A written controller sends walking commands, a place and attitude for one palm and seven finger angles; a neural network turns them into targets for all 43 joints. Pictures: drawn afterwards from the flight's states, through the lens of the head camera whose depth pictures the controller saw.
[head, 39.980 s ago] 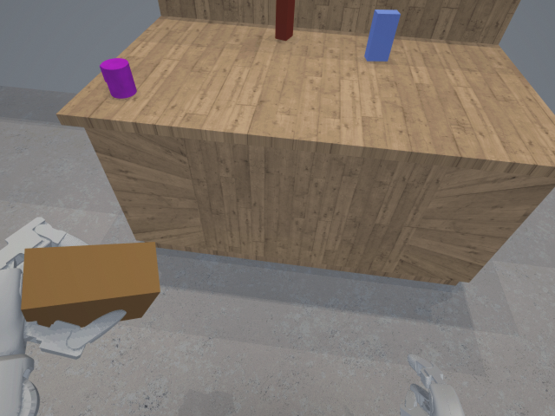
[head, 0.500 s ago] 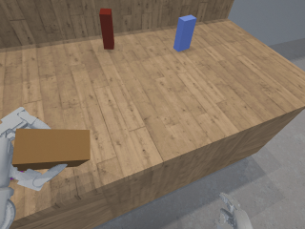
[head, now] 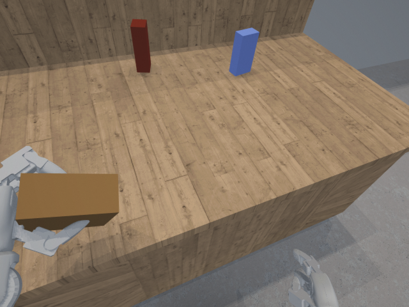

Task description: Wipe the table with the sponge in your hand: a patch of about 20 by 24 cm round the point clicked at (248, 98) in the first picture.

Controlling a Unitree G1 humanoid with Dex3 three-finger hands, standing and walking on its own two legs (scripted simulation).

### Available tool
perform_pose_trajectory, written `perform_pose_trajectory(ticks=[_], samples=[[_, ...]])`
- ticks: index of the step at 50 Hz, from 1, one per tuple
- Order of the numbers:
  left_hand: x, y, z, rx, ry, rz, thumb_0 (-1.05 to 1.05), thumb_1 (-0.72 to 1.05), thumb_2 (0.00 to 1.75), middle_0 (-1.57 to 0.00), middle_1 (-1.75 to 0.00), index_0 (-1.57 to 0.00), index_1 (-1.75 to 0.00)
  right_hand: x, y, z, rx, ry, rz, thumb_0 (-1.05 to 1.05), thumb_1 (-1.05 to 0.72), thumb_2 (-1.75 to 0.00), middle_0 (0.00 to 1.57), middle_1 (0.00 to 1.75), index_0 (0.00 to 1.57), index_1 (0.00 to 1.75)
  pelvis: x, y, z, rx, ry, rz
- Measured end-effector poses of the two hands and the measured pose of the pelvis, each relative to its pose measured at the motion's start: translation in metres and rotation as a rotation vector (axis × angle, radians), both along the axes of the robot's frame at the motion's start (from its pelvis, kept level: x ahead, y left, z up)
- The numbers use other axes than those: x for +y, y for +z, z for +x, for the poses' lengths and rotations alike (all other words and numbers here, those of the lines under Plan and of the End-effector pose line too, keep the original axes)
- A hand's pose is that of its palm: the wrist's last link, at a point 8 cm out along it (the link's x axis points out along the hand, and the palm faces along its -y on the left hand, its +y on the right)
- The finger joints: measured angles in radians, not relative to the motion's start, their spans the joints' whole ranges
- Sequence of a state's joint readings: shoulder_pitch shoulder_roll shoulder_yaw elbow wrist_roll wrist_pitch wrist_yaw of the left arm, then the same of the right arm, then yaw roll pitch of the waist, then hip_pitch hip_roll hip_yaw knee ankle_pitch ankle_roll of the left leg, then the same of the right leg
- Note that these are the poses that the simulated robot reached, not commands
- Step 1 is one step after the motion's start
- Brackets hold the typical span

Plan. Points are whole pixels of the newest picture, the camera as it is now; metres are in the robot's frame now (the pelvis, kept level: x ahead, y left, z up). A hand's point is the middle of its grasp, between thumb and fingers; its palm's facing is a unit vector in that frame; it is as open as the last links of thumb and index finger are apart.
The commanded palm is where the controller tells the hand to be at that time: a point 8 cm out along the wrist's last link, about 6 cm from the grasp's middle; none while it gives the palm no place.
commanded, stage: shuffle to correct the standing spot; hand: left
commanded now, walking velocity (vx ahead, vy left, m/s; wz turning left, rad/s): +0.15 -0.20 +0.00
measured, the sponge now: (83, 203) +0.23 +0.22 +0.13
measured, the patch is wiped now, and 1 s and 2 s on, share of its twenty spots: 0.00 0.00 0.00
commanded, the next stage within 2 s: none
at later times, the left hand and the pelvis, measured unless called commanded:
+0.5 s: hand (116, 184) +0.25 +0.17 +0.16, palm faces +0.32 -0.88 -0.35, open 9.7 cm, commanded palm +0.20 +0.21 +0.17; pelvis +0.04 -0.07 -0.01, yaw +0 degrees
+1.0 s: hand (119, 196) +0.23 +0.16 +0.15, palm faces +0.37 -0.87 -0.33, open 9.7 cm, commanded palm +0.18 +0.20 +0.17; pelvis +0.01 -0.08 -0.01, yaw +0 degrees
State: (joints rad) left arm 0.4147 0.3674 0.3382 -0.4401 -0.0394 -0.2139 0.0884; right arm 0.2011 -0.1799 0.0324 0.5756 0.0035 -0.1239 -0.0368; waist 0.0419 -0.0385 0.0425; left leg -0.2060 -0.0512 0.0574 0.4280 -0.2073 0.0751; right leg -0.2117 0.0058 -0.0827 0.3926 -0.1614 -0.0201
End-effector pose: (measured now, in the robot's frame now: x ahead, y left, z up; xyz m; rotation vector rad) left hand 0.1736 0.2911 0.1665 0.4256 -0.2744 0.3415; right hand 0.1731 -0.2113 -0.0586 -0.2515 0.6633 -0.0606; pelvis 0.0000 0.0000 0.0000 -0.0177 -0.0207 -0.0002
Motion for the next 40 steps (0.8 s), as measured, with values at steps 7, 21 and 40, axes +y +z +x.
perform_pose_trajectory(ticks=[7, 21, 40], samples=[[-0.020, 0.003, 0.018, -0.006, -0.010, -0.001, -0.01, -0.47, 1.06, -0.78, -1.37, -0.78, -1.37, -0.015, -0.007, -0.001, 0.032, -0.019, 0.022, 0.01, -0.90, -0.89, 0.20, 0.30, 0.21, 0.30, -0.017, 0.000, 0.010, 0.006, 0.000, 0.005], [-0.070, 0.001, 0.041, 0.030, -0.070, 0.013, -0.01, -0.47, 1.06, -0.78, -1.37, -0.78, -1.37, -0.085, -0.015, 0.012, 0.045, -0.103, -0.012, 0.02, -0.90, -0.89, 0.20, 0.30, 0.21, 0.30, -0.061, -0.011, 0.030, 0.023, 0.003, -0.006], [-0.089, 0.004, 0.026, 0.044, -0.035, -0.004, -0.01, -0.47, 1.06, -0.78, -1.38, -0.78, -1.37, -0.091, -0.011, 0.017, 0.045, -0.070, 0.042, 0.01, -0.90, -0.89, 0.20, 0.30, 0.21, 0.30, -0.083, -0.005, 0.025, 0.006, -0.007, 0.019]])
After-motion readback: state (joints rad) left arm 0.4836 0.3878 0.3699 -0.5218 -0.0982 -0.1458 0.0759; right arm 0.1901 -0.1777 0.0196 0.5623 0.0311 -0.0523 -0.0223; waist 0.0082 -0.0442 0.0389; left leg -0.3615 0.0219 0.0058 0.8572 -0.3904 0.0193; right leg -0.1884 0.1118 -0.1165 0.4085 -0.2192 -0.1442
